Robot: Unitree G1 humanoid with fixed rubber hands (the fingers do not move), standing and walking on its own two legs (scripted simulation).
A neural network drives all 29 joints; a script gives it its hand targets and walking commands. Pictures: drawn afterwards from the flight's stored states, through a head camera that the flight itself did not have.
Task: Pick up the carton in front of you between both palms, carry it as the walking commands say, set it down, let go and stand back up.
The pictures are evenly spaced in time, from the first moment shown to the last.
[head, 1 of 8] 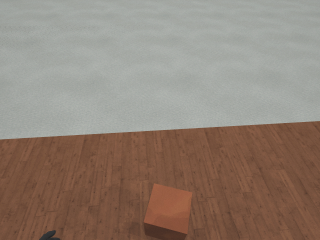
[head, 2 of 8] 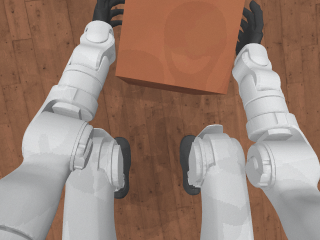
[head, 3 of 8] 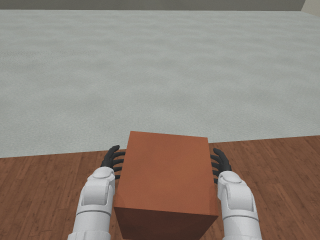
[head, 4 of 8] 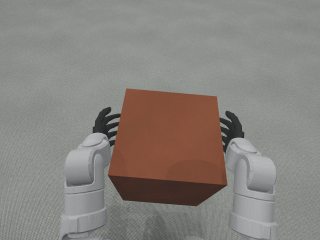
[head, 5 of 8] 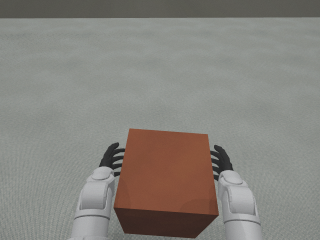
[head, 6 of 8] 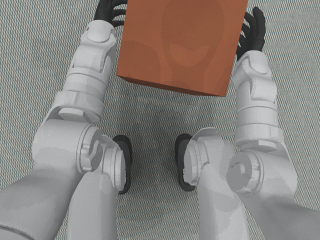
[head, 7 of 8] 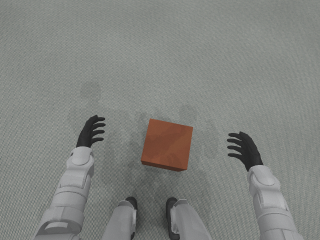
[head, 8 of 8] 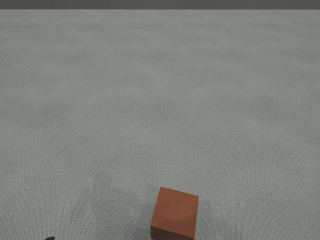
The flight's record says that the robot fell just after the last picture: no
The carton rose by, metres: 0.69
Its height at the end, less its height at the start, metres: -0.05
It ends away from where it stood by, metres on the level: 2.60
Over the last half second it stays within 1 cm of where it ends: yes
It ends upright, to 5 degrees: yes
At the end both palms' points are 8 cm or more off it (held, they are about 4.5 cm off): yes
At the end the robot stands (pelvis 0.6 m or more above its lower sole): yes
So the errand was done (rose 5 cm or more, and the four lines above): yes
